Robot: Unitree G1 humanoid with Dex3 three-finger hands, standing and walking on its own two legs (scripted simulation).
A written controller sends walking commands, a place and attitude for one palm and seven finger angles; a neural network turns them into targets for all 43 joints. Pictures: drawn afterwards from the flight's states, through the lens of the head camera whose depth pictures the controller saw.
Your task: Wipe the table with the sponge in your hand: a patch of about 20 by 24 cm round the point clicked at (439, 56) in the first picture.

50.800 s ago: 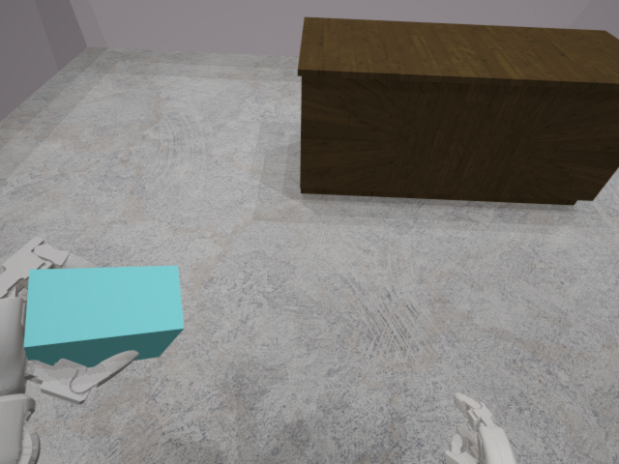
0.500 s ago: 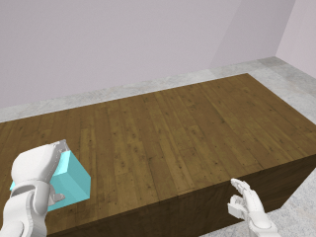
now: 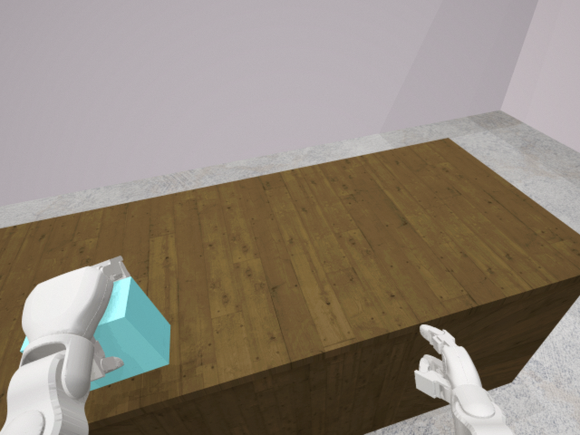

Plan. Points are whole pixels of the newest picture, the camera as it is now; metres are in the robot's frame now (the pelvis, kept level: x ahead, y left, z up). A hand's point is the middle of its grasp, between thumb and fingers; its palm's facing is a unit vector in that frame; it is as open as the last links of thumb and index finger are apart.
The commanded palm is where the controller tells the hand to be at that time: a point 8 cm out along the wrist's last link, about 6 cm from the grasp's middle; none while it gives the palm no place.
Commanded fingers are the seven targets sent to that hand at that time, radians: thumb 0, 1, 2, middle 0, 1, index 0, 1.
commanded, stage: bring the sponge back beside the body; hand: left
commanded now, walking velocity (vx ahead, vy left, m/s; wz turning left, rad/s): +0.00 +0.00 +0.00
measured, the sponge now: (113, 343) +0.18 +0.29 +0.06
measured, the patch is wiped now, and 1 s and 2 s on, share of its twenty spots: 1.00 1.00 1.00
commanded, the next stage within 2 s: step back with the hand held close in 0.14 s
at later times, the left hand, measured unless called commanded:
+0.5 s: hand (123, 296) +0.20 +0.24 +0.16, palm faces +0.31 -0.87 -0.38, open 10.5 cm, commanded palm +0.15 +0.29 +0.17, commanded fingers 0.00 0.10 1.30 -1.20 -1.60 -1.20 -1.60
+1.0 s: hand (71, 324) +0.15 +0.28 +0.16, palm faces +0.42 -0.82 -0.39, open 10.5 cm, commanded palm +0.10 +0.31 +0.17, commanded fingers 0.00 0.10 1.30 -1.20 -1.60 -1.20 -1.60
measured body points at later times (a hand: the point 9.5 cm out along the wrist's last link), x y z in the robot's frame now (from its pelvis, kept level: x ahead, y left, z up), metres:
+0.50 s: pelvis -0.01 +0.01 -0.01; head -0.01 +0.03 +0.44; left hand +0.17 +0.28 +0.18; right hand +0.18 -0.22 -0.07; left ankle +0.02 +0.11 -0.74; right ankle +0.03 -0.10 -0.74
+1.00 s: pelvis -0.05 +0.03 -0.03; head -0.06 +0.05 +0.42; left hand +0.13 +0.32 +0.18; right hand +0.14 -0.20 -0.08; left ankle +0.02 +0.12 -0.74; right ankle +0.03 -0.10 -0.74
